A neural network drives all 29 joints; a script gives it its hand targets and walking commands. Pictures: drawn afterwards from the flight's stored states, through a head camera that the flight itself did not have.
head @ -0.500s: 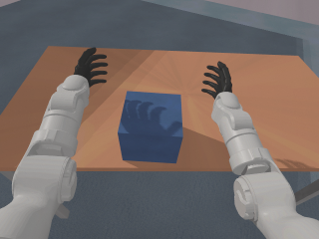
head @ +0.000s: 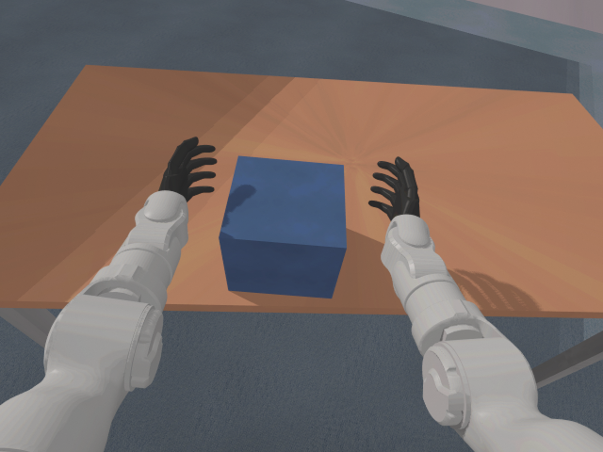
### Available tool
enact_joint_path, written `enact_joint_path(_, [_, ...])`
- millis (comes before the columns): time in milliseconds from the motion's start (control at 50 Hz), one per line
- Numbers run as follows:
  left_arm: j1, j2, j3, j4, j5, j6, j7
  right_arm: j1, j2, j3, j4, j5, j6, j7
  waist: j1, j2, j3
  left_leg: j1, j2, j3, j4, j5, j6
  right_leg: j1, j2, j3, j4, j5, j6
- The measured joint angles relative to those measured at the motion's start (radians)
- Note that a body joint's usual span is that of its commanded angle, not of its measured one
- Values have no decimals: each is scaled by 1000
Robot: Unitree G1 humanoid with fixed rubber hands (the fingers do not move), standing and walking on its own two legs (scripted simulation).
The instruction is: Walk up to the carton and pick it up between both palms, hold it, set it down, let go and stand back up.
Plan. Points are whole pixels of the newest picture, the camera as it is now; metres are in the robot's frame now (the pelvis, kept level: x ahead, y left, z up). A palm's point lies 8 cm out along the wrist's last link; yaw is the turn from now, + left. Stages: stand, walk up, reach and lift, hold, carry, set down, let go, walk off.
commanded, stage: reach and lift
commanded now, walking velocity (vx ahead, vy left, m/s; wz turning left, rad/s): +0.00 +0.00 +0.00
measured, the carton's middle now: (285, 228) +0.45 -0.01 +0.01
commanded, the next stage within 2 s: none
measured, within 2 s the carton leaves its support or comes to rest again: neither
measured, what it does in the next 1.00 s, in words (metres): stands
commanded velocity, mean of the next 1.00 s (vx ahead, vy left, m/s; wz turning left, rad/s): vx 0.00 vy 0.00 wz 0.00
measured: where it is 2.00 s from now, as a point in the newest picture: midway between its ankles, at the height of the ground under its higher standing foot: outside the picture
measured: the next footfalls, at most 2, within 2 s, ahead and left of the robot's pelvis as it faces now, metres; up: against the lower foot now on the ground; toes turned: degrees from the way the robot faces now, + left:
none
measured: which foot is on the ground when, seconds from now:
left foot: down 0.00-1.00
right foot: down 0.00-1.00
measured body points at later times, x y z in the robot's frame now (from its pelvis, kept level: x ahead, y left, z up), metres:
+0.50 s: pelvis -0.01 +0.01 -0.01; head +0.05 +0.04 +0.44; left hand +0.47 +0.13 +0.09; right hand +0.42 -0.15 +0.08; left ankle -0.01 +0.12 -0.74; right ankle +0.01 -0.12 -0.74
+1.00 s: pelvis +0.02 +0.01 +0.01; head +0.06 +0.03 +0.46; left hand +0.46 +0.12 +0.09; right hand +0.40 -0.14 +0.07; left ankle -0.01 +0.12 -0.74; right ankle +0.01 -0.12 -0.74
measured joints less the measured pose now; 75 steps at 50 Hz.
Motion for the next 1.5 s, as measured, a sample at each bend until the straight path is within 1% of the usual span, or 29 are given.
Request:
enact_joint_path(80, [-81, -4, 5, 128, 9, -52, -7, -69, 0, -5, 103, -22, -27, 11, -19, -1, -34, -42, -5, -2, 23, -7, 1, -50, -6, -2, 42, -19, 0])
enact_joint_path(160, [-109, -15, 44, 203, 48, -73, -18, -97, -7, 21, 191, 12, -64, 7, -27, -12, -31, -38, -7, -2, 30, -13, 1, -50, -7, -1, 58, -29, 1])
enact_joint_path(220, [-89, -14, 103, 191, 104, -87, -17, -77, -1, 42, 188, 39, -98, -3, -27, -28, -16, -27, -9, 1, 23, -10, 3, -43, -9, 3, 59, -29, 4])
enact_joint_path(280, [-73, -3, 117, 173, 122, -96, -12, -57, 13, 39, 178, 45, -125, -4, -23, -41, -5, -35, -10, 2, 23, -5, 3, -51, -10, 4, 58, -24, 4])
enact_joint_path(340, [-71, 9, 89, 158, 105, -99, -2, -56, 24, 15, 171, 31, -133, 3, -12, -43, -8, -69, -8, 2, 38, -3, 3, -79, -8, 4, 59, -15, 4])
enact_joint_path(440, [-95, 0, 18, 140, 52, -98, 17, -89, 34, -55, 160, -30, -128, 8, 1, -24, -44, -141, -4, 1, 69, -7, 4, -139, -5, 2, 65, -4, 5])
enact_joint_path(500, [-117, -29, 25, 139, 69, -95, 17, -122, 45, -91, 176, -71, -124, 9, -3, -13, -52, -149, -5, 0, 76, -10, 8, -145, -6, 1, 66, -4, 7])
enact_joint_path(540, [-123, -56, 64, 138, 114, -90, 17, -136, 57, -119, 191, -102, -122, 3, -9, -12, -47, -135, -6, 1, 71, -11, 11, -131, -8, 1, 63, -6, 9])
enact_joint_path(560, [-122, -65, 97, 134, 141, -86, 27, -135, 63, -140, 196, -117, -124, -7, -12, -13, -42, -124, -8, 2, 66, -10, 13, -121, -9, 1, 59, -6, 10])
enact_joint_path(600, [-112, -78, 168, 112, 212, -75, 30, -123, 72, -181, 194, -160, -132, -11, -15, -18, -26, -96, -10, 4, 51, -7, 14, -95, -11, 3, 48, -5, 12])
enact_joint_path(660, [-86, -100, 250, 55, 303, -44, 27, -87, 96, -247, 169, -222, -149, -3, -9, -28, 18, -35, -10, 8, 21, 0, 14, -35, -11, 6, 18, 3, 12])
enact_joint_path(700, [-70, -123, 310, 15, 360, -34, 18, -60, 120, -316, 124, -284, -162, 6, 1, -30, 45, 1, -9, 10, -1, 6, 13, 2, -10, 7, -8, 11, 13])
enact_joint_path(780, [-47, -175, 454, -51, 513, -37, -4, -8, 194, -497, -4, -486, -183, 40, 15, -28, 101, 74, -14, 10, -49, 21, 14, 78, -15, 3, -57, 25, 15])
enact_joint_path(820, [-29, -203, 519, -78, 571, -44, -20, 32, 243, -555, -92, -563, -181, 62, 23, -24, 117, 111, -16, 12, -73, 25, 16, 115, -17, 3, -81, 30, 16])
enact_joint_path(880, [11, -239, 589, -123, 623, -46, -42, 89, 301, -601, -189, -631, -174, 88, 32, -20, 128, 167, -20, 19, -104, 26, 19, 166, -21, 7, -104, 28, 20])
enact_joint_path(940, [50, -267, 622, -178, 653, -28, -59, 127, 323, -607, -227, -665, -173, 107, 35, -20, 146, 229, -22, 25, -126, 20, 20, 222, -24, 10, -116, 18, 23])
enact_joint_path(1000, [85, -289, 619, -236, 660, -1, -69, 151, 321, -589, -232, -672, -175, 115, 38, -24, 162, 273, -20, 30, -132, 10, 18, 265, -23, 10, -123, 9, 24])
enact_joint_path(1060, [109, -303, 599, -282, 652, 23, -69, 164, 314, -573, -221, -663, -189, 114, 40, -29, 171, 293, -15, 36, -130, 3, 14, 289, -20, 6, -128, 5, 22])
enact_joint_path(1220, [128, -319, 567, -368, 646, 66, -70, 175, 297, -517, -202, -597, -225, 99, 47, -38, 203, 307, -2, 44, -132, 7, 10, 310, -12, -13, -139, 11, 12])
enact_joint_path(1340, [125, -324, 572, -380, 647, 76, -84, 182, 308, -502, -231, -595, -221, 87, 48, -32, 209, 305, -7, 39, -156, 28, 10, 305, -17, -25, -146, 19, 10])
enact_joint_path(1500, [117, -328, 595, -370, 652, 76, -99, 186, 310, -507, -249, -621, -210, 84, 44, -31, 208, 312, -18, 44, -182, 45, 18, 304, -29, -26, -153, 25, 17])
